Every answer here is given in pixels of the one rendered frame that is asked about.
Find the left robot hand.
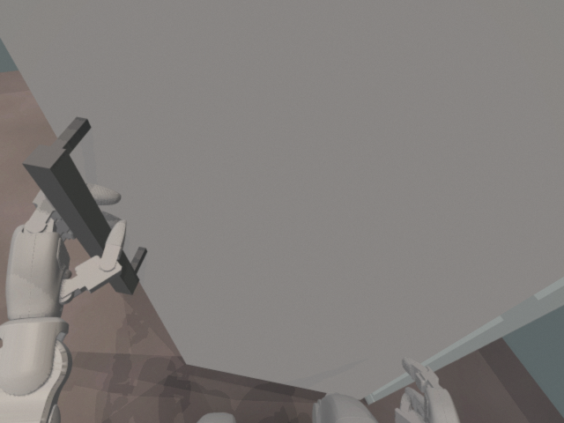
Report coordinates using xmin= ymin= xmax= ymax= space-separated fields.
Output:
xmin=5 ymin=182 xmax=126 ymax=321

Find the robot left forearm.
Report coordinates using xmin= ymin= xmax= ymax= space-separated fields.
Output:
xmin=0 ymin=317 xmax=72 ymax=423

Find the handle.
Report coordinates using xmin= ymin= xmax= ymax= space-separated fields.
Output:
xmin=22 ymin=117 xmax=147 ymax=295

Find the right robot thigh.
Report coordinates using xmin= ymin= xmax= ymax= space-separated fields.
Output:
xmin=312 ymin=394 xmax=379 ymax=423

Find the fridge door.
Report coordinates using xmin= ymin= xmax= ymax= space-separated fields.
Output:
xmin=0 ymin=0 xmax=564 ymax=400

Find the right robot hand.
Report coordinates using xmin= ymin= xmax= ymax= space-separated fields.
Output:
xmin=395 ymin=357 xmax=460 ymax=423

